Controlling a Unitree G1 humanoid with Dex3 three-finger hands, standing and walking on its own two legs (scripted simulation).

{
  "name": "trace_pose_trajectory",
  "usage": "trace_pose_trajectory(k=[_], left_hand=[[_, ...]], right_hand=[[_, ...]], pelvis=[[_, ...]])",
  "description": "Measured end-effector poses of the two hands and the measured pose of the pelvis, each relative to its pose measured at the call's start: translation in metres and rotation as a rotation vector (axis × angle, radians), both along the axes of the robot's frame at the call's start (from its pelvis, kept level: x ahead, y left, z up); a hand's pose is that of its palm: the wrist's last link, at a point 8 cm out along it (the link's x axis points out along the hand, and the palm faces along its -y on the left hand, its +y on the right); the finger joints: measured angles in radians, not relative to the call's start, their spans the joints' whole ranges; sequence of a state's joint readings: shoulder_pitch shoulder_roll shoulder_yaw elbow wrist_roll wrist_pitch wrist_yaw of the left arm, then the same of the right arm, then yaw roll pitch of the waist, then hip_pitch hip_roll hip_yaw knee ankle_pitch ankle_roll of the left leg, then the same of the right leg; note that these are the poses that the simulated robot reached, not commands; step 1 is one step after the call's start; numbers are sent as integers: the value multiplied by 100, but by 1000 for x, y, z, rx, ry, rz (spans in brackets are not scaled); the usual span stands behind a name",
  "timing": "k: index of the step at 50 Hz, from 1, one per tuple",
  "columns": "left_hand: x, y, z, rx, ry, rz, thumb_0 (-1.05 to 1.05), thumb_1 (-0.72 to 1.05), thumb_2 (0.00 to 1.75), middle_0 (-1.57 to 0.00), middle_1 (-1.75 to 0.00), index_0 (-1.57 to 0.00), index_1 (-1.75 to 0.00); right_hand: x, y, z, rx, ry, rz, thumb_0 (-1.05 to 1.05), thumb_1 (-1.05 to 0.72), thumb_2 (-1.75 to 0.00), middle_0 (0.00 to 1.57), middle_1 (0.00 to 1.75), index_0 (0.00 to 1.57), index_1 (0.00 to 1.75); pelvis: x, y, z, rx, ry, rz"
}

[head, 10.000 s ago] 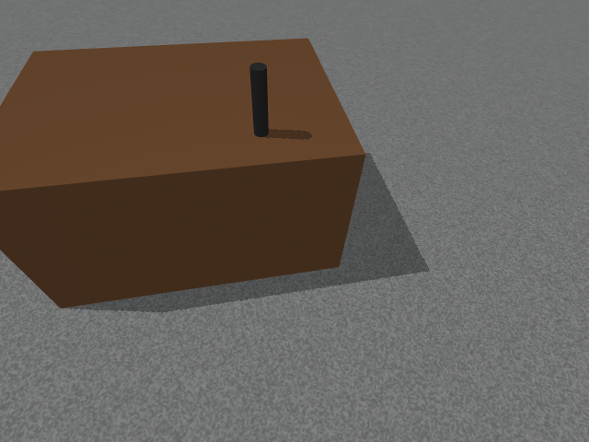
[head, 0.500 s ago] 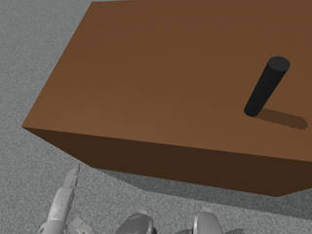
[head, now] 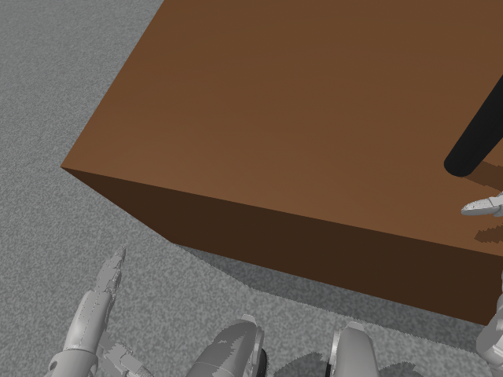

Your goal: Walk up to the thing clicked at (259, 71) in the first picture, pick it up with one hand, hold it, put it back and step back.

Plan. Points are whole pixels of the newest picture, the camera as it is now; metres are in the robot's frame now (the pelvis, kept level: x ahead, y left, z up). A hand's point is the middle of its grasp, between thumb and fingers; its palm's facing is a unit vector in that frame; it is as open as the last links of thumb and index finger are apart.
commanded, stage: close in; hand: right
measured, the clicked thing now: (487, 127) +0.50 -0.25 +0.04
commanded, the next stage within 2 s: rest palm in 0.22 s
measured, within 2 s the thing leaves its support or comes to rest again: leaves its support in 1.92 s
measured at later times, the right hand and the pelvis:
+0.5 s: hand (467, 163) +0.47 -0.24 +0.00, palm faces +0.28 +0.96 +0.02, open 17.3 cm; pelvis -0.01 +0.01 -0.01, yaw +0 degrees
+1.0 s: hand (461, 148) +0.49 -0.24 +0.00, palm faces +0.27 +0.96 +0.01, open 15.2 cm; pelvis -0.01 +0.00 -0.01, yaw +0 degrees
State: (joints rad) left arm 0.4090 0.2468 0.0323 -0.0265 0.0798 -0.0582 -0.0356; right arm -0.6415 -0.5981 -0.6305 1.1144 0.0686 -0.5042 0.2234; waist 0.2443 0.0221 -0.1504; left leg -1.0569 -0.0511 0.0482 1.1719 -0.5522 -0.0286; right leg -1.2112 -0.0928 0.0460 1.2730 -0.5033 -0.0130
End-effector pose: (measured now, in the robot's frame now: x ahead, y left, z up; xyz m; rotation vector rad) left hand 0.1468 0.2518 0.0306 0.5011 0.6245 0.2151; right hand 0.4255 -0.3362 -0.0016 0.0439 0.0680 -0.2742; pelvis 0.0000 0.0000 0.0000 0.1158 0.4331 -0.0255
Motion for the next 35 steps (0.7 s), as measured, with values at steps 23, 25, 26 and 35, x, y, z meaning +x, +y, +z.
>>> trace_pose_trajectory(k=[23,25,26,35], left_hand=[[-4,19,-4,4,16,6,-1,-55,7,-6,-5,-5,-5],[-3,19,-3,0,5,6,-1,-56,8,-6,-4,-4,-6],[-3,19,-3,-2,3,7,-1,-56,8,-6,-4,-4,-6],[-4,17,-5,-5,7,8,-1,-56,7,-6,-5,-4,-6]], right_hand=[[6,44,-2,-21,-17,-12,-1,50,-2,8,3,7,3],[7,48,-3,-22,-9,-4,-1,50,-1,8,3,8,3],[8,50,-4,-19,-2,1,-1,50,-1,9,3,8,3],[14,53,-5,-23,-13,-11,-1,53,0,23,7,22,7]], pelvis=[[-6,10,-7,-12,4,3],[-6,11,-7,-11,2,1],[-6,11,-7,-10,2,0],[-8,11,-9,-11,7,4]])
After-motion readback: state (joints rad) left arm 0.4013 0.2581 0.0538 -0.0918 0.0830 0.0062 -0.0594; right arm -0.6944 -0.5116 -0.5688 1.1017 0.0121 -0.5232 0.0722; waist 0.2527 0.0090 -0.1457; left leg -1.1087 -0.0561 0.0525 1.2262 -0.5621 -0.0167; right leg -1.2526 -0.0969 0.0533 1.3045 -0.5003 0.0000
